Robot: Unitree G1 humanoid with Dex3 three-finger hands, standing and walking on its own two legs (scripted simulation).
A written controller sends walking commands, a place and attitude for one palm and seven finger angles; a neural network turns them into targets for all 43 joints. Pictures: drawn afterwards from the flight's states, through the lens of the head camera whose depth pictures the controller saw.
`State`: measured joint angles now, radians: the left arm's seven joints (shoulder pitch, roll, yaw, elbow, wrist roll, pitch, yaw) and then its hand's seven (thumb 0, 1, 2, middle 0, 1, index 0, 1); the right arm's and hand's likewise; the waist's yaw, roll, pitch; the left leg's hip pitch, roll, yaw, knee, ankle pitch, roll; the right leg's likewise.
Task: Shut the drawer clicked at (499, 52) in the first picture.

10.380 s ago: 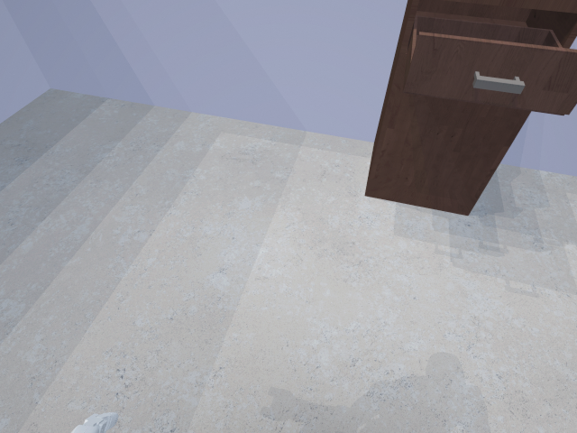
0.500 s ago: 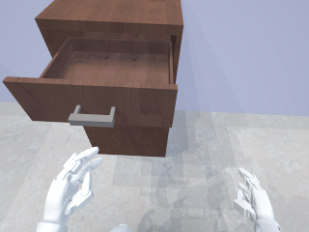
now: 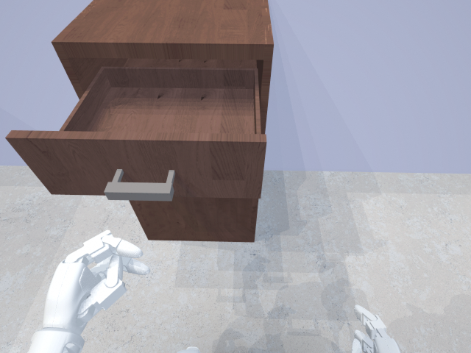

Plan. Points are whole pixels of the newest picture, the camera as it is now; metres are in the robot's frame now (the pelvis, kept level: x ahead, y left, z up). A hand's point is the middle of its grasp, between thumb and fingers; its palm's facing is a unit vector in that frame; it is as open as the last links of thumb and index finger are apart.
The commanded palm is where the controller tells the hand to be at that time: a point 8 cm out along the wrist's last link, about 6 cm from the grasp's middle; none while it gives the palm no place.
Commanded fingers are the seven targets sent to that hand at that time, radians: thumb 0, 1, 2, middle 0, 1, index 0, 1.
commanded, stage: raise the hand and make a fist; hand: left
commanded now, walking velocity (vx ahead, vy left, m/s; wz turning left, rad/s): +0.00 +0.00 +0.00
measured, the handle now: (142, 182) +0.39 +0.19 +0.07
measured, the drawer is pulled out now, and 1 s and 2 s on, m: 0.27 0.27 0.27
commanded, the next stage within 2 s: bring the fist close to the handle in 1.06 s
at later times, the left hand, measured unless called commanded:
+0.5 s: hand (117, 270) +0.20 +0.16 +0.14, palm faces +0.01 -1.00 -0.06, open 3.2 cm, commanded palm +0.17 +0.21 +0.15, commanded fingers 0.00 0.90 0.90 -1.40 -1.60 -1.40 -1.60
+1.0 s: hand (113, 261) +0.20 +0.15 +0.17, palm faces +0.03 -1.00 -0.09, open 3.3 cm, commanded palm +0.16 +0.20 +0.17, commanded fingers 0.00 0.90 0.90 -1.40 -1.60 -1.40 -1.60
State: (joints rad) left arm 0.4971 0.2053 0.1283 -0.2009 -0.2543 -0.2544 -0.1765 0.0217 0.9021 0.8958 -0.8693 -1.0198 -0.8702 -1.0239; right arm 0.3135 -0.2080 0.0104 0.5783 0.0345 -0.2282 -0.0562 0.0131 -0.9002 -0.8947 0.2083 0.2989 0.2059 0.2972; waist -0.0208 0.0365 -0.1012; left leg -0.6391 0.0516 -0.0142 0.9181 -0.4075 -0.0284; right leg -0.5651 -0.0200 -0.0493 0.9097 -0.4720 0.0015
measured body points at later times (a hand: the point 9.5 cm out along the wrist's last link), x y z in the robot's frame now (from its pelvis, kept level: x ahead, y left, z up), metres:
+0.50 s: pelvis +0.02 +0.01 +0.01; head +0.01 -0.01 +0.46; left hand +0.19 +0.21 +0.15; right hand +0.24 -0.18 -0.03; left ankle +0.03 +0.14 -0.69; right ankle -0.01 -0.12 -0.69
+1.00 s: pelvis +0.03 -0.01 +0.03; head +0.00 -0.03 +0.47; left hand +0.20 +0.21 +0.17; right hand +0.22 -0.23 -0.03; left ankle +0.03 +0.14 -0.69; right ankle -0.01 -0.12 -0.69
